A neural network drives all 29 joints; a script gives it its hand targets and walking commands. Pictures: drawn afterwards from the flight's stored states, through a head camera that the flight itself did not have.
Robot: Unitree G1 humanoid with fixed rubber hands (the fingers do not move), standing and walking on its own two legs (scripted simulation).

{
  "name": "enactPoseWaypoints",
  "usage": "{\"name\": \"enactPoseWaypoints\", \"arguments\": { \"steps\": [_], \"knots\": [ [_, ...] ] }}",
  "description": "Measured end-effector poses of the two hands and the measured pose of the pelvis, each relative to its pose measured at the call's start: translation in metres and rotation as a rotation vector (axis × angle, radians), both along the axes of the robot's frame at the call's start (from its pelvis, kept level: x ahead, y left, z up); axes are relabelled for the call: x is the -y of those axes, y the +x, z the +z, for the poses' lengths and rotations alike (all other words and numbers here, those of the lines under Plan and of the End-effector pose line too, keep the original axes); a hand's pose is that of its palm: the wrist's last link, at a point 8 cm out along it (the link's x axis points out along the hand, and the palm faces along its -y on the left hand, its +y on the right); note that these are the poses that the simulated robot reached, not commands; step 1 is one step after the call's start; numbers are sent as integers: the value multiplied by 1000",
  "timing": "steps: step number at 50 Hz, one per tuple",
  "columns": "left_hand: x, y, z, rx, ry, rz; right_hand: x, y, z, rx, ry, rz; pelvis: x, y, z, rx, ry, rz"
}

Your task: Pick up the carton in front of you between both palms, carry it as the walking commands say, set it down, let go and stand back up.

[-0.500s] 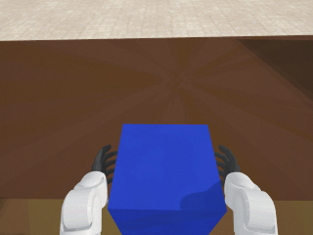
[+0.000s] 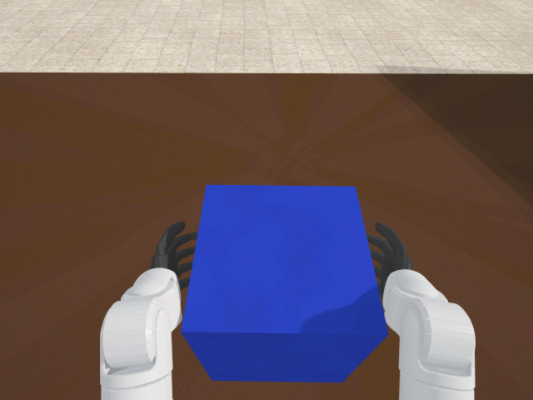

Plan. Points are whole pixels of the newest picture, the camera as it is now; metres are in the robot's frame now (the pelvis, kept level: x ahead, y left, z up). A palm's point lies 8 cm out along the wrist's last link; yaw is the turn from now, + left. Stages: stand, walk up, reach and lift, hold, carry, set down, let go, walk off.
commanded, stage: carry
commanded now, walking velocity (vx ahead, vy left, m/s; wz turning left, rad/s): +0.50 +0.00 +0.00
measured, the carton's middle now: (278, 290) +0.30 +0.00 +0.03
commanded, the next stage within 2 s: none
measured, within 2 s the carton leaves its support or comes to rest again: neither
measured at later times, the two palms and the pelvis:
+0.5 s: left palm (214, 112) +0.68 +0.13 +0.09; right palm (348, 110) +0.71 -0.16 +0.09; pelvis +0.32 -0.03 -0.02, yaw +1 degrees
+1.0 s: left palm (230, 58) +1.04 +0.13 +0.06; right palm (329, 60) +1.03 -0.17 +0.06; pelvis +0.66 -0.01 -0.05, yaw +2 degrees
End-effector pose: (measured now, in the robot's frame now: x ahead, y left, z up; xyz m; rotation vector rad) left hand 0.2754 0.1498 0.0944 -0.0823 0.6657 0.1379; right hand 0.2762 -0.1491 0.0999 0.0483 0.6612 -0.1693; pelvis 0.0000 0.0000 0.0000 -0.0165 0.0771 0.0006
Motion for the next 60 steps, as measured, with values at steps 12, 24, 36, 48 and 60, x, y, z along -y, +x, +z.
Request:
{"name": "enactPoseWaypoints", "arguments": {
  "steps": [12, 24, 36, 48, 60],
  "knots": [
    [26, 201, -25, -90, 99, 15, 26, 220, -37, -87, -13, 110, 37, 162, -29, 21, 21, 36],
    [19, 390, -6, -59, 91, 15, 18, 412, -13, -56, -31, 111, 35, 304, -15, -27, 24, 18],
    [-1, 576, -38, -99, 41, -38, -1, 576, -39, -102, -57, 43, 3, 477, -45, -19, -2, 15],
    [18, 731, -36, -22, 15, -30, 18, 725, -37, -22, -8, -12, 7, 630, -44, -39, 4, 26],
    [10, 859, -73, -142, 80, 39, 10, 885, -81, -138, -23, 125, 31, 789, -63, -12, 39, 29]
  ]
}}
